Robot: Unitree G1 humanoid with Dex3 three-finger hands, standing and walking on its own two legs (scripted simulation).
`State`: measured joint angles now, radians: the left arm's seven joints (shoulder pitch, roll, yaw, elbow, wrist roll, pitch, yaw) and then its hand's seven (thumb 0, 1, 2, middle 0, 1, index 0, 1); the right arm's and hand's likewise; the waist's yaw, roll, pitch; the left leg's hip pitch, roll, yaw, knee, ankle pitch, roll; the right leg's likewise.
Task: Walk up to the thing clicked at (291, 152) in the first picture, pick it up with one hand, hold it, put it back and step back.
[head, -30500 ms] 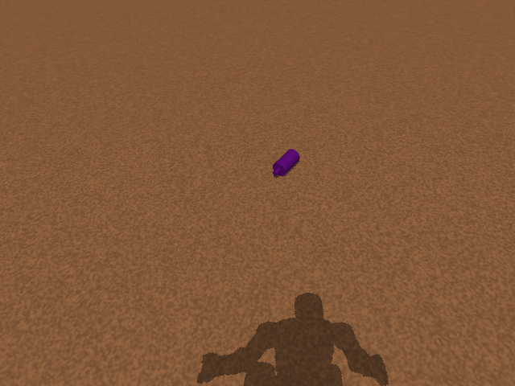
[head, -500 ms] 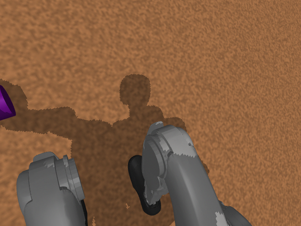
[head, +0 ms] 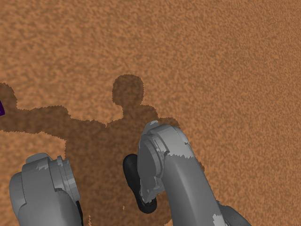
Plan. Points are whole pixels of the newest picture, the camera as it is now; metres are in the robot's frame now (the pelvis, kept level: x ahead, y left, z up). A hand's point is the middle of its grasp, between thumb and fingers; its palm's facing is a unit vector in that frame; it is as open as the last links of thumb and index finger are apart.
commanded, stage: open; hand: left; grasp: from above
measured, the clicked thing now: out of the picture +0.43 +0.36 -0.26
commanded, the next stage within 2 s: withdraw in 0.64 s
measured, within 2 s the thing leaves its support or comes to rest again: rests again in 0.22 s
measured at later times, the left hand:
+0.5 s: hand out of the picture +0.43 +0.34 -0.24, palm faces -0.45 -0.17 -0.88, open 14.0 cm
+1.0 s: hand out of the picture +0.45 +0.36 -0.21, palm faces -0.37 -0.12 -0.92, open 14.0 cm
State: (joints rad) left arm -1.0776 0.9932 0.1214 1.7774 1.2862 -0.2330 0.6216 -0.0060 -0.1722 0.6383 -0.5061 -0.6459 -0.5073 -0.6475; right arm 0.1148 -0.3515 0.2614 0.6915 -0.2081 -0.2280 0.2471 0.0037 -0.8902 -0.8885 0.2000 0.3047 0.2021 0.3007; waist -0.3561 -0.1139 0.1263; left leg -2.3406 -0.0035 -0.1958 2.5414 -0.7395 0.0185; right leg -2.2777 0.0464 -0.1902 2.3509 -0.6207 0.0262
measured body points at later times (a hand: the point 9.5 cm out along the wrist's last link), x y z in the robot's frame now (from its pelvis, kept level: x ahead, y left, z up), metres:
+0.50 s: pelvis +0.00 +0.00 +0.00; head +0.27 +0.12 +0.34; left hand +0.45 +0.35 -0.18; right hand +0.07 -0.26 -0.06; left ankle +0.06 +0.12 -0.27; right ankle +0.12 -0.11 -0.27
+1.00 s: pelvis +0.00 +0.00 +0.01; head +0.27 +0.12 +0.35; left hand +0.46 +0.36 -0.16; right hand +0.07 -0.26 -0.06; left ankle +0.06 +0.12 -0.27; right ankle +0.12 -0.11 -0.27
